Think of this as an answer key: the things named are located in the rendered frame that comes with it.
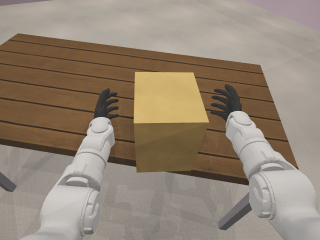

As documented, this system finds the robot left forearm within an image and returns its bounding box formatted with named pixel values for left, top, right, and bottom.
left=39, top=117, right=115, bottom=227

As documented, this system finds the carton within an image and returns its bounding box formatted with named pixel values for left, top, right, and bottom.
left=133, top=72, right=209, bottom=173

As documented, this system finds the left robot upper arm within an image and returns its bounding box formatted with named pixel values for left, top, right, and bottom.
left=19, top=185, right=101, bottom=240

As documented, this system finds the robot right forearm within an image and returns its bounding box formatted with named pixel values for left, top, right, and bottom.
left=225, top=111, right=318, bottom=209

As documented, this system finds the table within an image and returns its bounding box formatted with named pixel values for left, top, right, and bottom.
left=0, top=33, right=299, bottom=231

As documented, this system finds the right robot upper arm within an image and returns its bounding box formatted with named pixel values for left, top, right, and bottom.
left=249, top=169, right=320, bottom=240

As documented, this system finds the robot right hand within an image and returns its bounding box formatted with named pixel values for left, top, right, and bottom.
left=210, top=84, right=242, bottom=122

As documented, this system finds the robot left hand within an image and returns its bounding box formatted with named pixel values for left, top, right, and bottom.
left=93, top=88, right=119, bottom=120

